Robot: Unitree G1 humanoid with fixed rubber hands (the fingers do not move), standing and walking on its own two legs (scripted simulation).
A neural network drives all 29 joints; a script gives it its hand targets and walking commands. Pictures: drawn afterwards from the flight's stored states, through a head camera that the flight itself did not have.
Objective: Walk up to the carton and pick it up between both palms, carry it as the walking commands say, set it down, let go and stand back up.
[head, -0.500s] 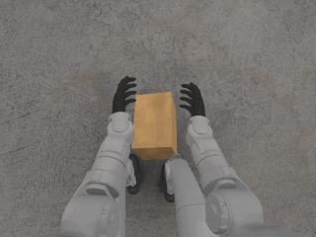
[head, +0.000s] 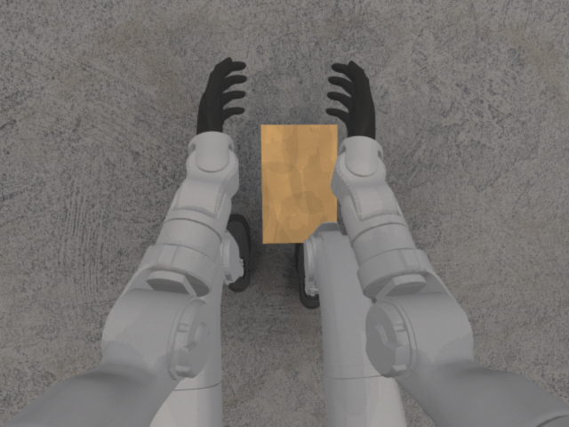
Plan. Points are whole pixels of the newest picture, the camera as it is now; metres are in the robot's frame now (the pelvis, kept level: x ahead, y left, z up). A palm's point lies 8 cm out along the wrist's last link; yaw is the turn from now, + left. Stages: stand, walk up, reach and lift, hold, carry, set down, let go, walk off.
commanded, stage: set down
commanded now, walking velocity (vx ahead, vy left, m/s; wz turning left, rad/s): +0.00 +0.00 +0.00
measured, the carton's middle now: (296, 184) +0.36 -0.06 -0.52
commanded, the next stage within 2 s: none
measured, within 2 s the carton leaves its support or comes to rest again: neither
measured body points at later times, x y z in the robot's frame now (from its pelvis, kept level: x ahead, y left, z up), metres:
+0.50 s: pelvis -0.01 +0.01 -0.08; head +0.33 +0.02 +0.20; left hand +0.50 +0.07 -0.25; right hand +0.49 -0.09 -0.24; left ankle +0.14 +0.09 -0.58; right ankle +0.08 -0.10 -0.58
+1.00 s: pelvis -0.03 +0.01 -0.15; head +0.32 +0.01 +0.11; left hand +0.52 +0.06 -0.31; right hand +0.51 -0.09 -0.30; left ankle +0.14 +0.09 -0.58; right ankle +0.08 -0.10 -0.58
